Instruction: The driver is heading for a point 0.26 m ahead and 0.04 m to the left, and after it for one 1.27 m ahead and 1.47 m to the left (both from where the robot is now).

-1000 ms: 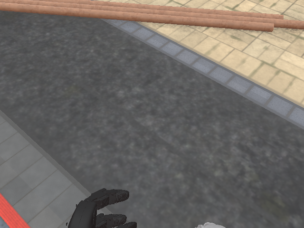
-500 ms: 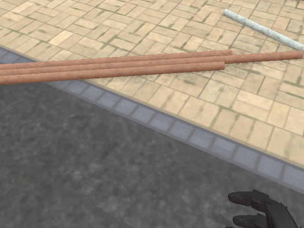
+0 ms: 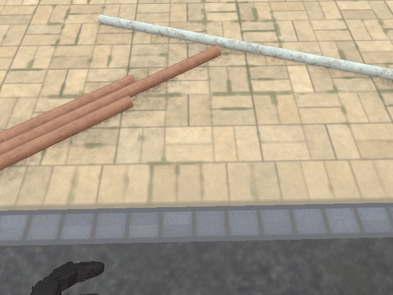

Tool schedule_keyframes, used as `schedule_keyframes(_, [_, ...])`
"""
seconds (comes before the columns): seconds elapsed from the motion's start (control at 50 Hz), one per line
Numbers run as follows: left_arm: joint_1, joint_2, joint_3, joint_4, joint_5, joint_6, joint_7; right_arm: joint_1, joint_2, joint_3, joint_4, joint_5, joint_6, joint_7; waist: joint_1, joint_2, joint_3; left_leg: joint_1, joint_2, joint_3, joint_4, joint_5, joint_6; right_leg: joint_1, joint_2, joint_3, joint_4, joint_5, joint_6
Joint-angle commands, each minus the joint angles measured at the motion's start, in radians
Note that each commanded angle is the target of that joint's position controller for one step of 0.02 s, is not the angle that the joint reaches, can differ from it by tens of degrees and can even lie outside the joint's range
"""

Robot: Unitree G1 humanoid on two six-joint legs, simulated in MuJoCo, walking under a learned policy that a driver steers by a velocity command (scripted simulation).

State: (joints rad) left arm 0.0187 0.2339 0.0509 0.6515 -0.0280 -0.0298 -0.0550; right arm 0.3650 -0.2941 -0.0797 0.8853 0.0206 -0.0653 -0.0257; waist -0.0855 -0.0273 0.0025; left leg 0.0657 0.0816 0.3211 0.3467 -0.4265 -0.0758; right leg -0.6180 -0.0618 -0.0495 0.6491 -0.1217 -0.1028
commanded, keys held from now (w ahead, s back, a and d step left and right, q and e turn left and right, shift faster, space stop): w+e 0.02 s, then w+q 0.98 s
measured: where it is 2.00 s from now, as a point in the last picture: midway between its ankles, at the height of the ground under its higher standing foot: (74, 156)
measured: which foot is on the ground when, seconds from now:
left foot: down 0.00-0.04, up 0.06-0.54, down 0.56-1.00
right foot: up 0.00-0.00, down 0.02-0.58, up 0.60-1.00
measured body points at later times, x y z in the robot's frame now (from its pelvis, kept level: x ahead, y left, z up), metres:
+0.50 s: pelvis +0.28 +0.01 +0.01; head +0.31 +0.02 +0.46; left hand +0.32 +0.29 -0.11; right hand +0.47 -0.21 -0.10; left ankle +0.44 +0.15 -0.69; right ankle +0.14 -0.11 -0.72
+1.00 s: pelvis +0.56 +0.09 +0.02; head +0.58 +0.11 +0.46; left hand +0.70 +0.39 -0.06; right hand +0.71 -0.16 -0.09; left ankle +0.44 +0.14 -0.72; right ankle +0.77 +0.00 -0.69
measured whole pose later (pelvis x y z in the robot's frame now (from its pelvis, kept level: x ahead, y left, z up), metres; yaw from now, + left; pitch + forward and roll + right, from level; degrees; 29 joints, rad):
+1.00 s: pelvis +0.56 +0.09 +0.02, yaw +22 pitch +4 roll -1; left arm 0.01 0.25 0.06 0.67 0.00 -0.11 -0.01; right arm 0.34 -0.27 -0.08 0.73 0.03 -0.04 -0.01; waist -0.09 -0.03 0.00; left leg -0.13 -0.12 -0.20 0.43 -0.34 0.09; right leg -0.59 -0.01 0.09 0.52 0.01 0.04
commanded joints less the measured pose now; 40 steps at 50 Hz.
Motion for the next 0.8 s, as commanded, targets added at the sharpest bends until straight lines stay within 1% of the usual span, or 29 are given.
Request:
schedule_keyframes(0.02, [0.271,0.192,0.095,-0.001,0.004,-0.006,0.015,-0.035,-0.186,-0.039,-0.067,0.004,0.013,-0.012,0.211,0.109,-0.137,-0.128,0.159,-0.044,0.435,1.026,0.120,0.473,0.149,-0.080,-0.103,-0.011,-0.083])
schedule_keyframes(0.04, [0.393,0.283,0.117,0.026,0.008,0.000,0.039,-0.009,-0.080,-0.002,-0.097,-0.045,-0.003,-0.005,0.212,-0.088,-0.224,-0.486,0.098,-0.064,0.776,0.336,0.079,0.814,-0.092,0.269,-0.067,0.146,-0.151])
schedule_keyframes(0.06, [0.388,0.331,0.111,0.008,0.008,-0.012,0.036,0.049,-0.022,0.029,-0.143,-0.021,-0.044,0.012,0.140,-0.238,-0.394,-0.814,-0.078,-0.252,1.081,-0.173,0.041,1.057,-0.310,0.823,-0.260,-0.057,-0.355])
schedule_keyframes(0.08, [0.430,0.236,0.088,0.018,0.019,-0.015,0.032,-0.068,-0.102,0.006,-0.139,0.028,-0.072,0.026,0.214,-0.074,-0.377,-0.912,-0.032,-0.375,1.141,-0.098,0.053,1.024,-0.301,0.761,-0.330,-0.049,-0.288])
schedule_keyframes(0.1, [0.379,0.202,0.078,0.023,0.019,-0.021,0.031,-0.121,-0.105,0.006,-0.154,0.046,-0.075,0.028,0.195,-0.073,-0.259,-0.944,0.007,-0.358,1.111,-0.023,0.070,0.899,-0.277,0.592,-0.311,0.030,-0.243])
schedule_keyframes(0.12, [0.286,0.160,0.062,0.010,0.013,-0.029,0.030,-0.137,-0.100,0.007,-0.142,0.024,-0.069,0.019,0.148,0.012,-0.184,-0.887,0.062,-0.364,1.038,0.053,0.073,0.720,-0.240,0.467,-0.312,0.112,-0.203])
schedule_keyframes(0.14, [0.219,0.123,0.051,0.004,0.017,-0.037,0.029,-0.138,-0.105,0.000,-0.137,0.006,-0.056,0.015,0.109,0.000,-0.140,-0.814,0.088,-0.377,0.974,0.095,0.073,0.580,-0.208,0.382,-0.334,0.147,-0.182])
schedule_keyframes(0.16, [0.189,0.106,0.045,0.005,0.030,-0.047,0.029,-0.105,-0.099,-0.004,-0.126,0.007,-0.036,0.019,0.073,-0.024,-0.117,-0.746,0.103,-0.390,0.948,0.121,0.078,0.487,-0.189,0.328,-0.371,0.140,-0.171])
schedule_keyframes(0.2, [0.181,0.115,0.049,0.024,0.034,-0.069,0.032,-0.082,-0.066,-0.001,-0.119,0.010,-0.005,0.019,0.046,-0.032,-0.085,-0.720,0.100,-0.394,0.896,0.159,0.072,0.408,-0.182,0.256,-0.435,0.139,-0.169])
schedule_keyframes(0.22, [0.191,0.124,0.052,0.034,0.038,-0.076,0.036,-0.102,-0.055,0.001,-0.124,0.008,0.002,0.017,0.049,-0.027,-0.059,-0.743,0.094,-0.402,0.863,0.195,0.066,0.390,-0.181,0.215,-0.460,0.152,-0.165])
schedule_keyframes(0.28, [0.217,0.126,0.054,0.058,0.044,-0.082,0.056,-0.172,-0.038,0.002,-0.140,0.000,0.005,0.018,0.071,-0.016,-0.015,-0.813,0.073,-0.427,0.717,0.350,0.053,0.415,-0.162,0.102,-0.482,0.186,-0.134])
schedule_keyframes(0.32, [0.215,0.130,0.053,0.064,0.041,-0.083,0.064,-0.216,-0.026,0.005,-0.148,-0.002,0.001,0.027,0.084,-0.023,-0.004,-0.798,0.053,-0.409,0.574,0.466,0.059,0.436,-0.145,0.036,-0.486,0.188,-0.106])
schedule_keyframes(0.36, [0.231,0.142,0.057,0.074,0.035,-0.084,0.070,-0.277,-0.004,0.014,-0.161,-0.004,-0.003,0.040,0.113,-0.025,0.014,-0.778,0.036,-0.370,0.452,0.540,0.067,0.468,-0.152,-0.003,-0.492,0.169,-0.088])
schedule_keyframes(0.42, [0.280,0.159,0.068,0.102,0.026,-0.075,0.074,-0.343,0.006,0.019,-0.192,-0.003,-0.001,0.060,0.149,-0.021,0.048,-0.812,0.027,-0.344,0.353,0.505,0.091,0.582,-0.196,-0.024,-0.469,0.172,-0.076])
schedule_keyframes(0.46, [0.292,0.169,0.074,0.116,0.016,-0.062,0.075,-0.367,-0.004,0.017,-0.218,-0.002,0.002,0.074,0.151,-0.030,0.064,-0.833,0.018,-0.325,0.318,0.417,0.119,0.658,-0.224,-0.036,-0.431,0.228,-0.060])
schedule_keyframes(0.48, [0.283,0.177,0.078,0.117,0.012,-0.055,0.077,-0.366,-0.012,0.013,-0.228,-0.003,0.003,0.080,0.142,-0.037,0.062,-0.817,0.006,-0.304,0.307,0.363,0.135,0.680,-0.232,-0.048,-0.399,0.303,-0.047])
schedule_keyframes(0.5, [0.262,0.193,0.083,0.113,0.009,-0.049,0.080,-0.346,-0.025,0.007,-0.233,-0.004,0.004,0.085,0.122,-0.051,0.043,-0.764,-0.019,-0.274,0.299,0.307,0.155,0.689,-0.230,-0.068,-0.344,0.455,-0.032])
schedule_keyframes(0.52, [0.244,0.211,0.088,0.108,0.007,-0.043,0.085,-0.299,-0.046,-0.004,-0.231,-0.006,0.008,0.086,0.093,-0.072,0.002,-0.677,-0.057,-0.237,0.300,0.254,0.175,0.694,-0.222,-0.089,-0.262,0.633,-0.014])
schedule_keyframes(0.54, [0.222,0.220,0.088,0.104,0.004,-0.035,0.088,-0.188,-0.078,-0.024,-0.207,-0.005,0.010,0.085,0.027,-0.064,-0.060,-0.520,-0.107,-0.202,0.261,0.261,0.202,0.671,-0.192,-0.123,-0.106,0.754,0.012])
schedule_keyframes(0.56, [0.229,0.199,0.079,0.101,0.005,-0.036,0.090,-0.033,-0.138,-0.055,-0.167,-0.004,0.012,0.073,-0.044,-0.027,-0.144,-0.271,-0.144,-0.219,0.224,0.322,0.237,0.563,-0.140,-0.148,0.125,0.702,0.048])
schedule_keyframes(0.58, [0.260,0.126,0.055,0.068,0.030,-0.045,0.092,0.075,-0.245,-0.084,-0.155,-0.004,0.015,0.053,-0.052,0.164,-0.231,0.025,0.066,-0.577,0.192,0.358,0.333,0.249,-0.053,-0.157,0.490,0.257,0.106])
schedule_keyframes(0.6, [0.313,0.056,0.024,0.029,0.035,-0.078,0.078,0.041,-0.273,-0.076,-0.179,-0.003,0.000,0.063,0.028,0.334,-0.382,0.277,0.249,-1.148,-0.001,0.214,0.518,-0.076,0.145,0.057,0.777,-0.449,0.142])
schedule_keyframes(0.62, [0.231,0.139,0.040,0.021,0.004,-0.109,0.059,0.056,-0.195,-0.056,-0.192,-0.008,-0.002,0.065,-0.035,0.212,-0.377,0.299,0.237,-1.104,-0.045,0.134,0.467,-0.189,0.081,0.184,0.822,-0.403,0.114])
schedule_keyframes(0.64, [0.170,0.146,0.038,0.008,-0.011,-0.122,0.054,0.020,-0.142,-0.044,-0.191,-0.004,-0.004,0.060,-0.030,0.159,-0.257,0.187,0.202,-0.947,-0.033,0.163,0.423,-0.224,0.039,0.162,0.780,-0.329,0.091])
schedule_keyframes(0.66, [0.142,0.132,0.035,0.004,0.009,-0.127,0.063,-0.051,-0.123,-0.036,-0.204,-0.003,-0.004,0.058,0.016,0.049,-0.164,0.022,0.160,-0.833,-0.034,0.259,0.390,-0.188,-0.007,0.149,0.681,-0.257,0.084])
schedule_keyframes(0.68, [0.129,0.150,0.046,0.002,0.034,-0.119,0.072,-0.104,-0.089,-0.026,-0.217,-0.008,-0.006,0.055,0.051,0.041,-0.121,-0.104,0.129,-0.757,-0.046,0.367,0.371,-0.118,-0.036,0.144,0.597,-0.218,0.087])
schedule_keyframes(0.7, [0.144,0.151,0.052,-0.002,0.037,-0.105,0.073,-0.127,-0.079,-0.021,-0.234,-0.017,-0.006,0.051,0.079,0.056,-0.104,-0.182,0.108,-0.727,-0.069,0.420,0.370,-0.063,-0.047,0.146,0.568,-0.196,0.092])
schedule_keyframes(0.74, [0.164,0.133,0.050,-0.005,0.042,-0.083,0.077,-0.131,-0.092,-0.025,-0.239,-0.014,-0.012,0.044,0.099,0.064,-0.088,-0.246,0.087,-0.684,-0.092,0.508,0.380,-0.042,-0.048,0.132,0.493,-0.173,0.115])
schedule_keyframes(0.8, [0.088,0.104,0.038,-0.027,0.047,-0.071,0.081,-0.094,-0.121,-0.033,-0.225,-0.005,-0.012,0.024,0.084,0.063,-0.054,-0.290,0.049,-0.612,-0.100,0.564,0.356,-0.063,-0.027,0.112,0.308,-0.041,0.154])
